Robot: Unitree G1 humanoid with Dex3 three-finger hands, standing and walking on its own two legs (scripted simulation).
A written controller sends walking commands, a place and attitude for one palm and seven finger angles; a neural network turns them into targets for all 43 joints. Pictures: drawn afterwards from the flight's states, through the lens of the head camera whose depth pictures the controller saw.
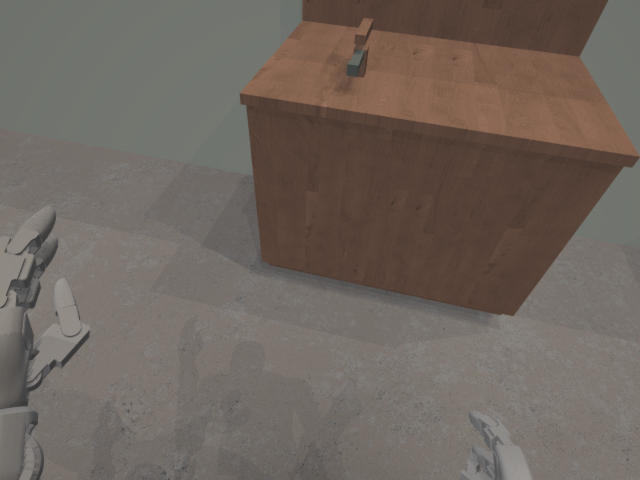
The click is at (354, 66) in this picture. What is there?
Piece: tap's lever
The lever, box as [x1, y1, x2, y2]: [347, 61, 359, 76]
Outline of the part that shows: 349,61 347,64 347,75 356,76 358,73 359,62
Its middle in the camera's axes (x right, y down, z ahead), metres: +0.08 -0.43 +0.98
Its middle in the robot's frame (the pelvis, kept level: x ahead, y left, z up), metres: +1.03 -0.02 +0.07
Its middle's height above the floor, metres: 0.85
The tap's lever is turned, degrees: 0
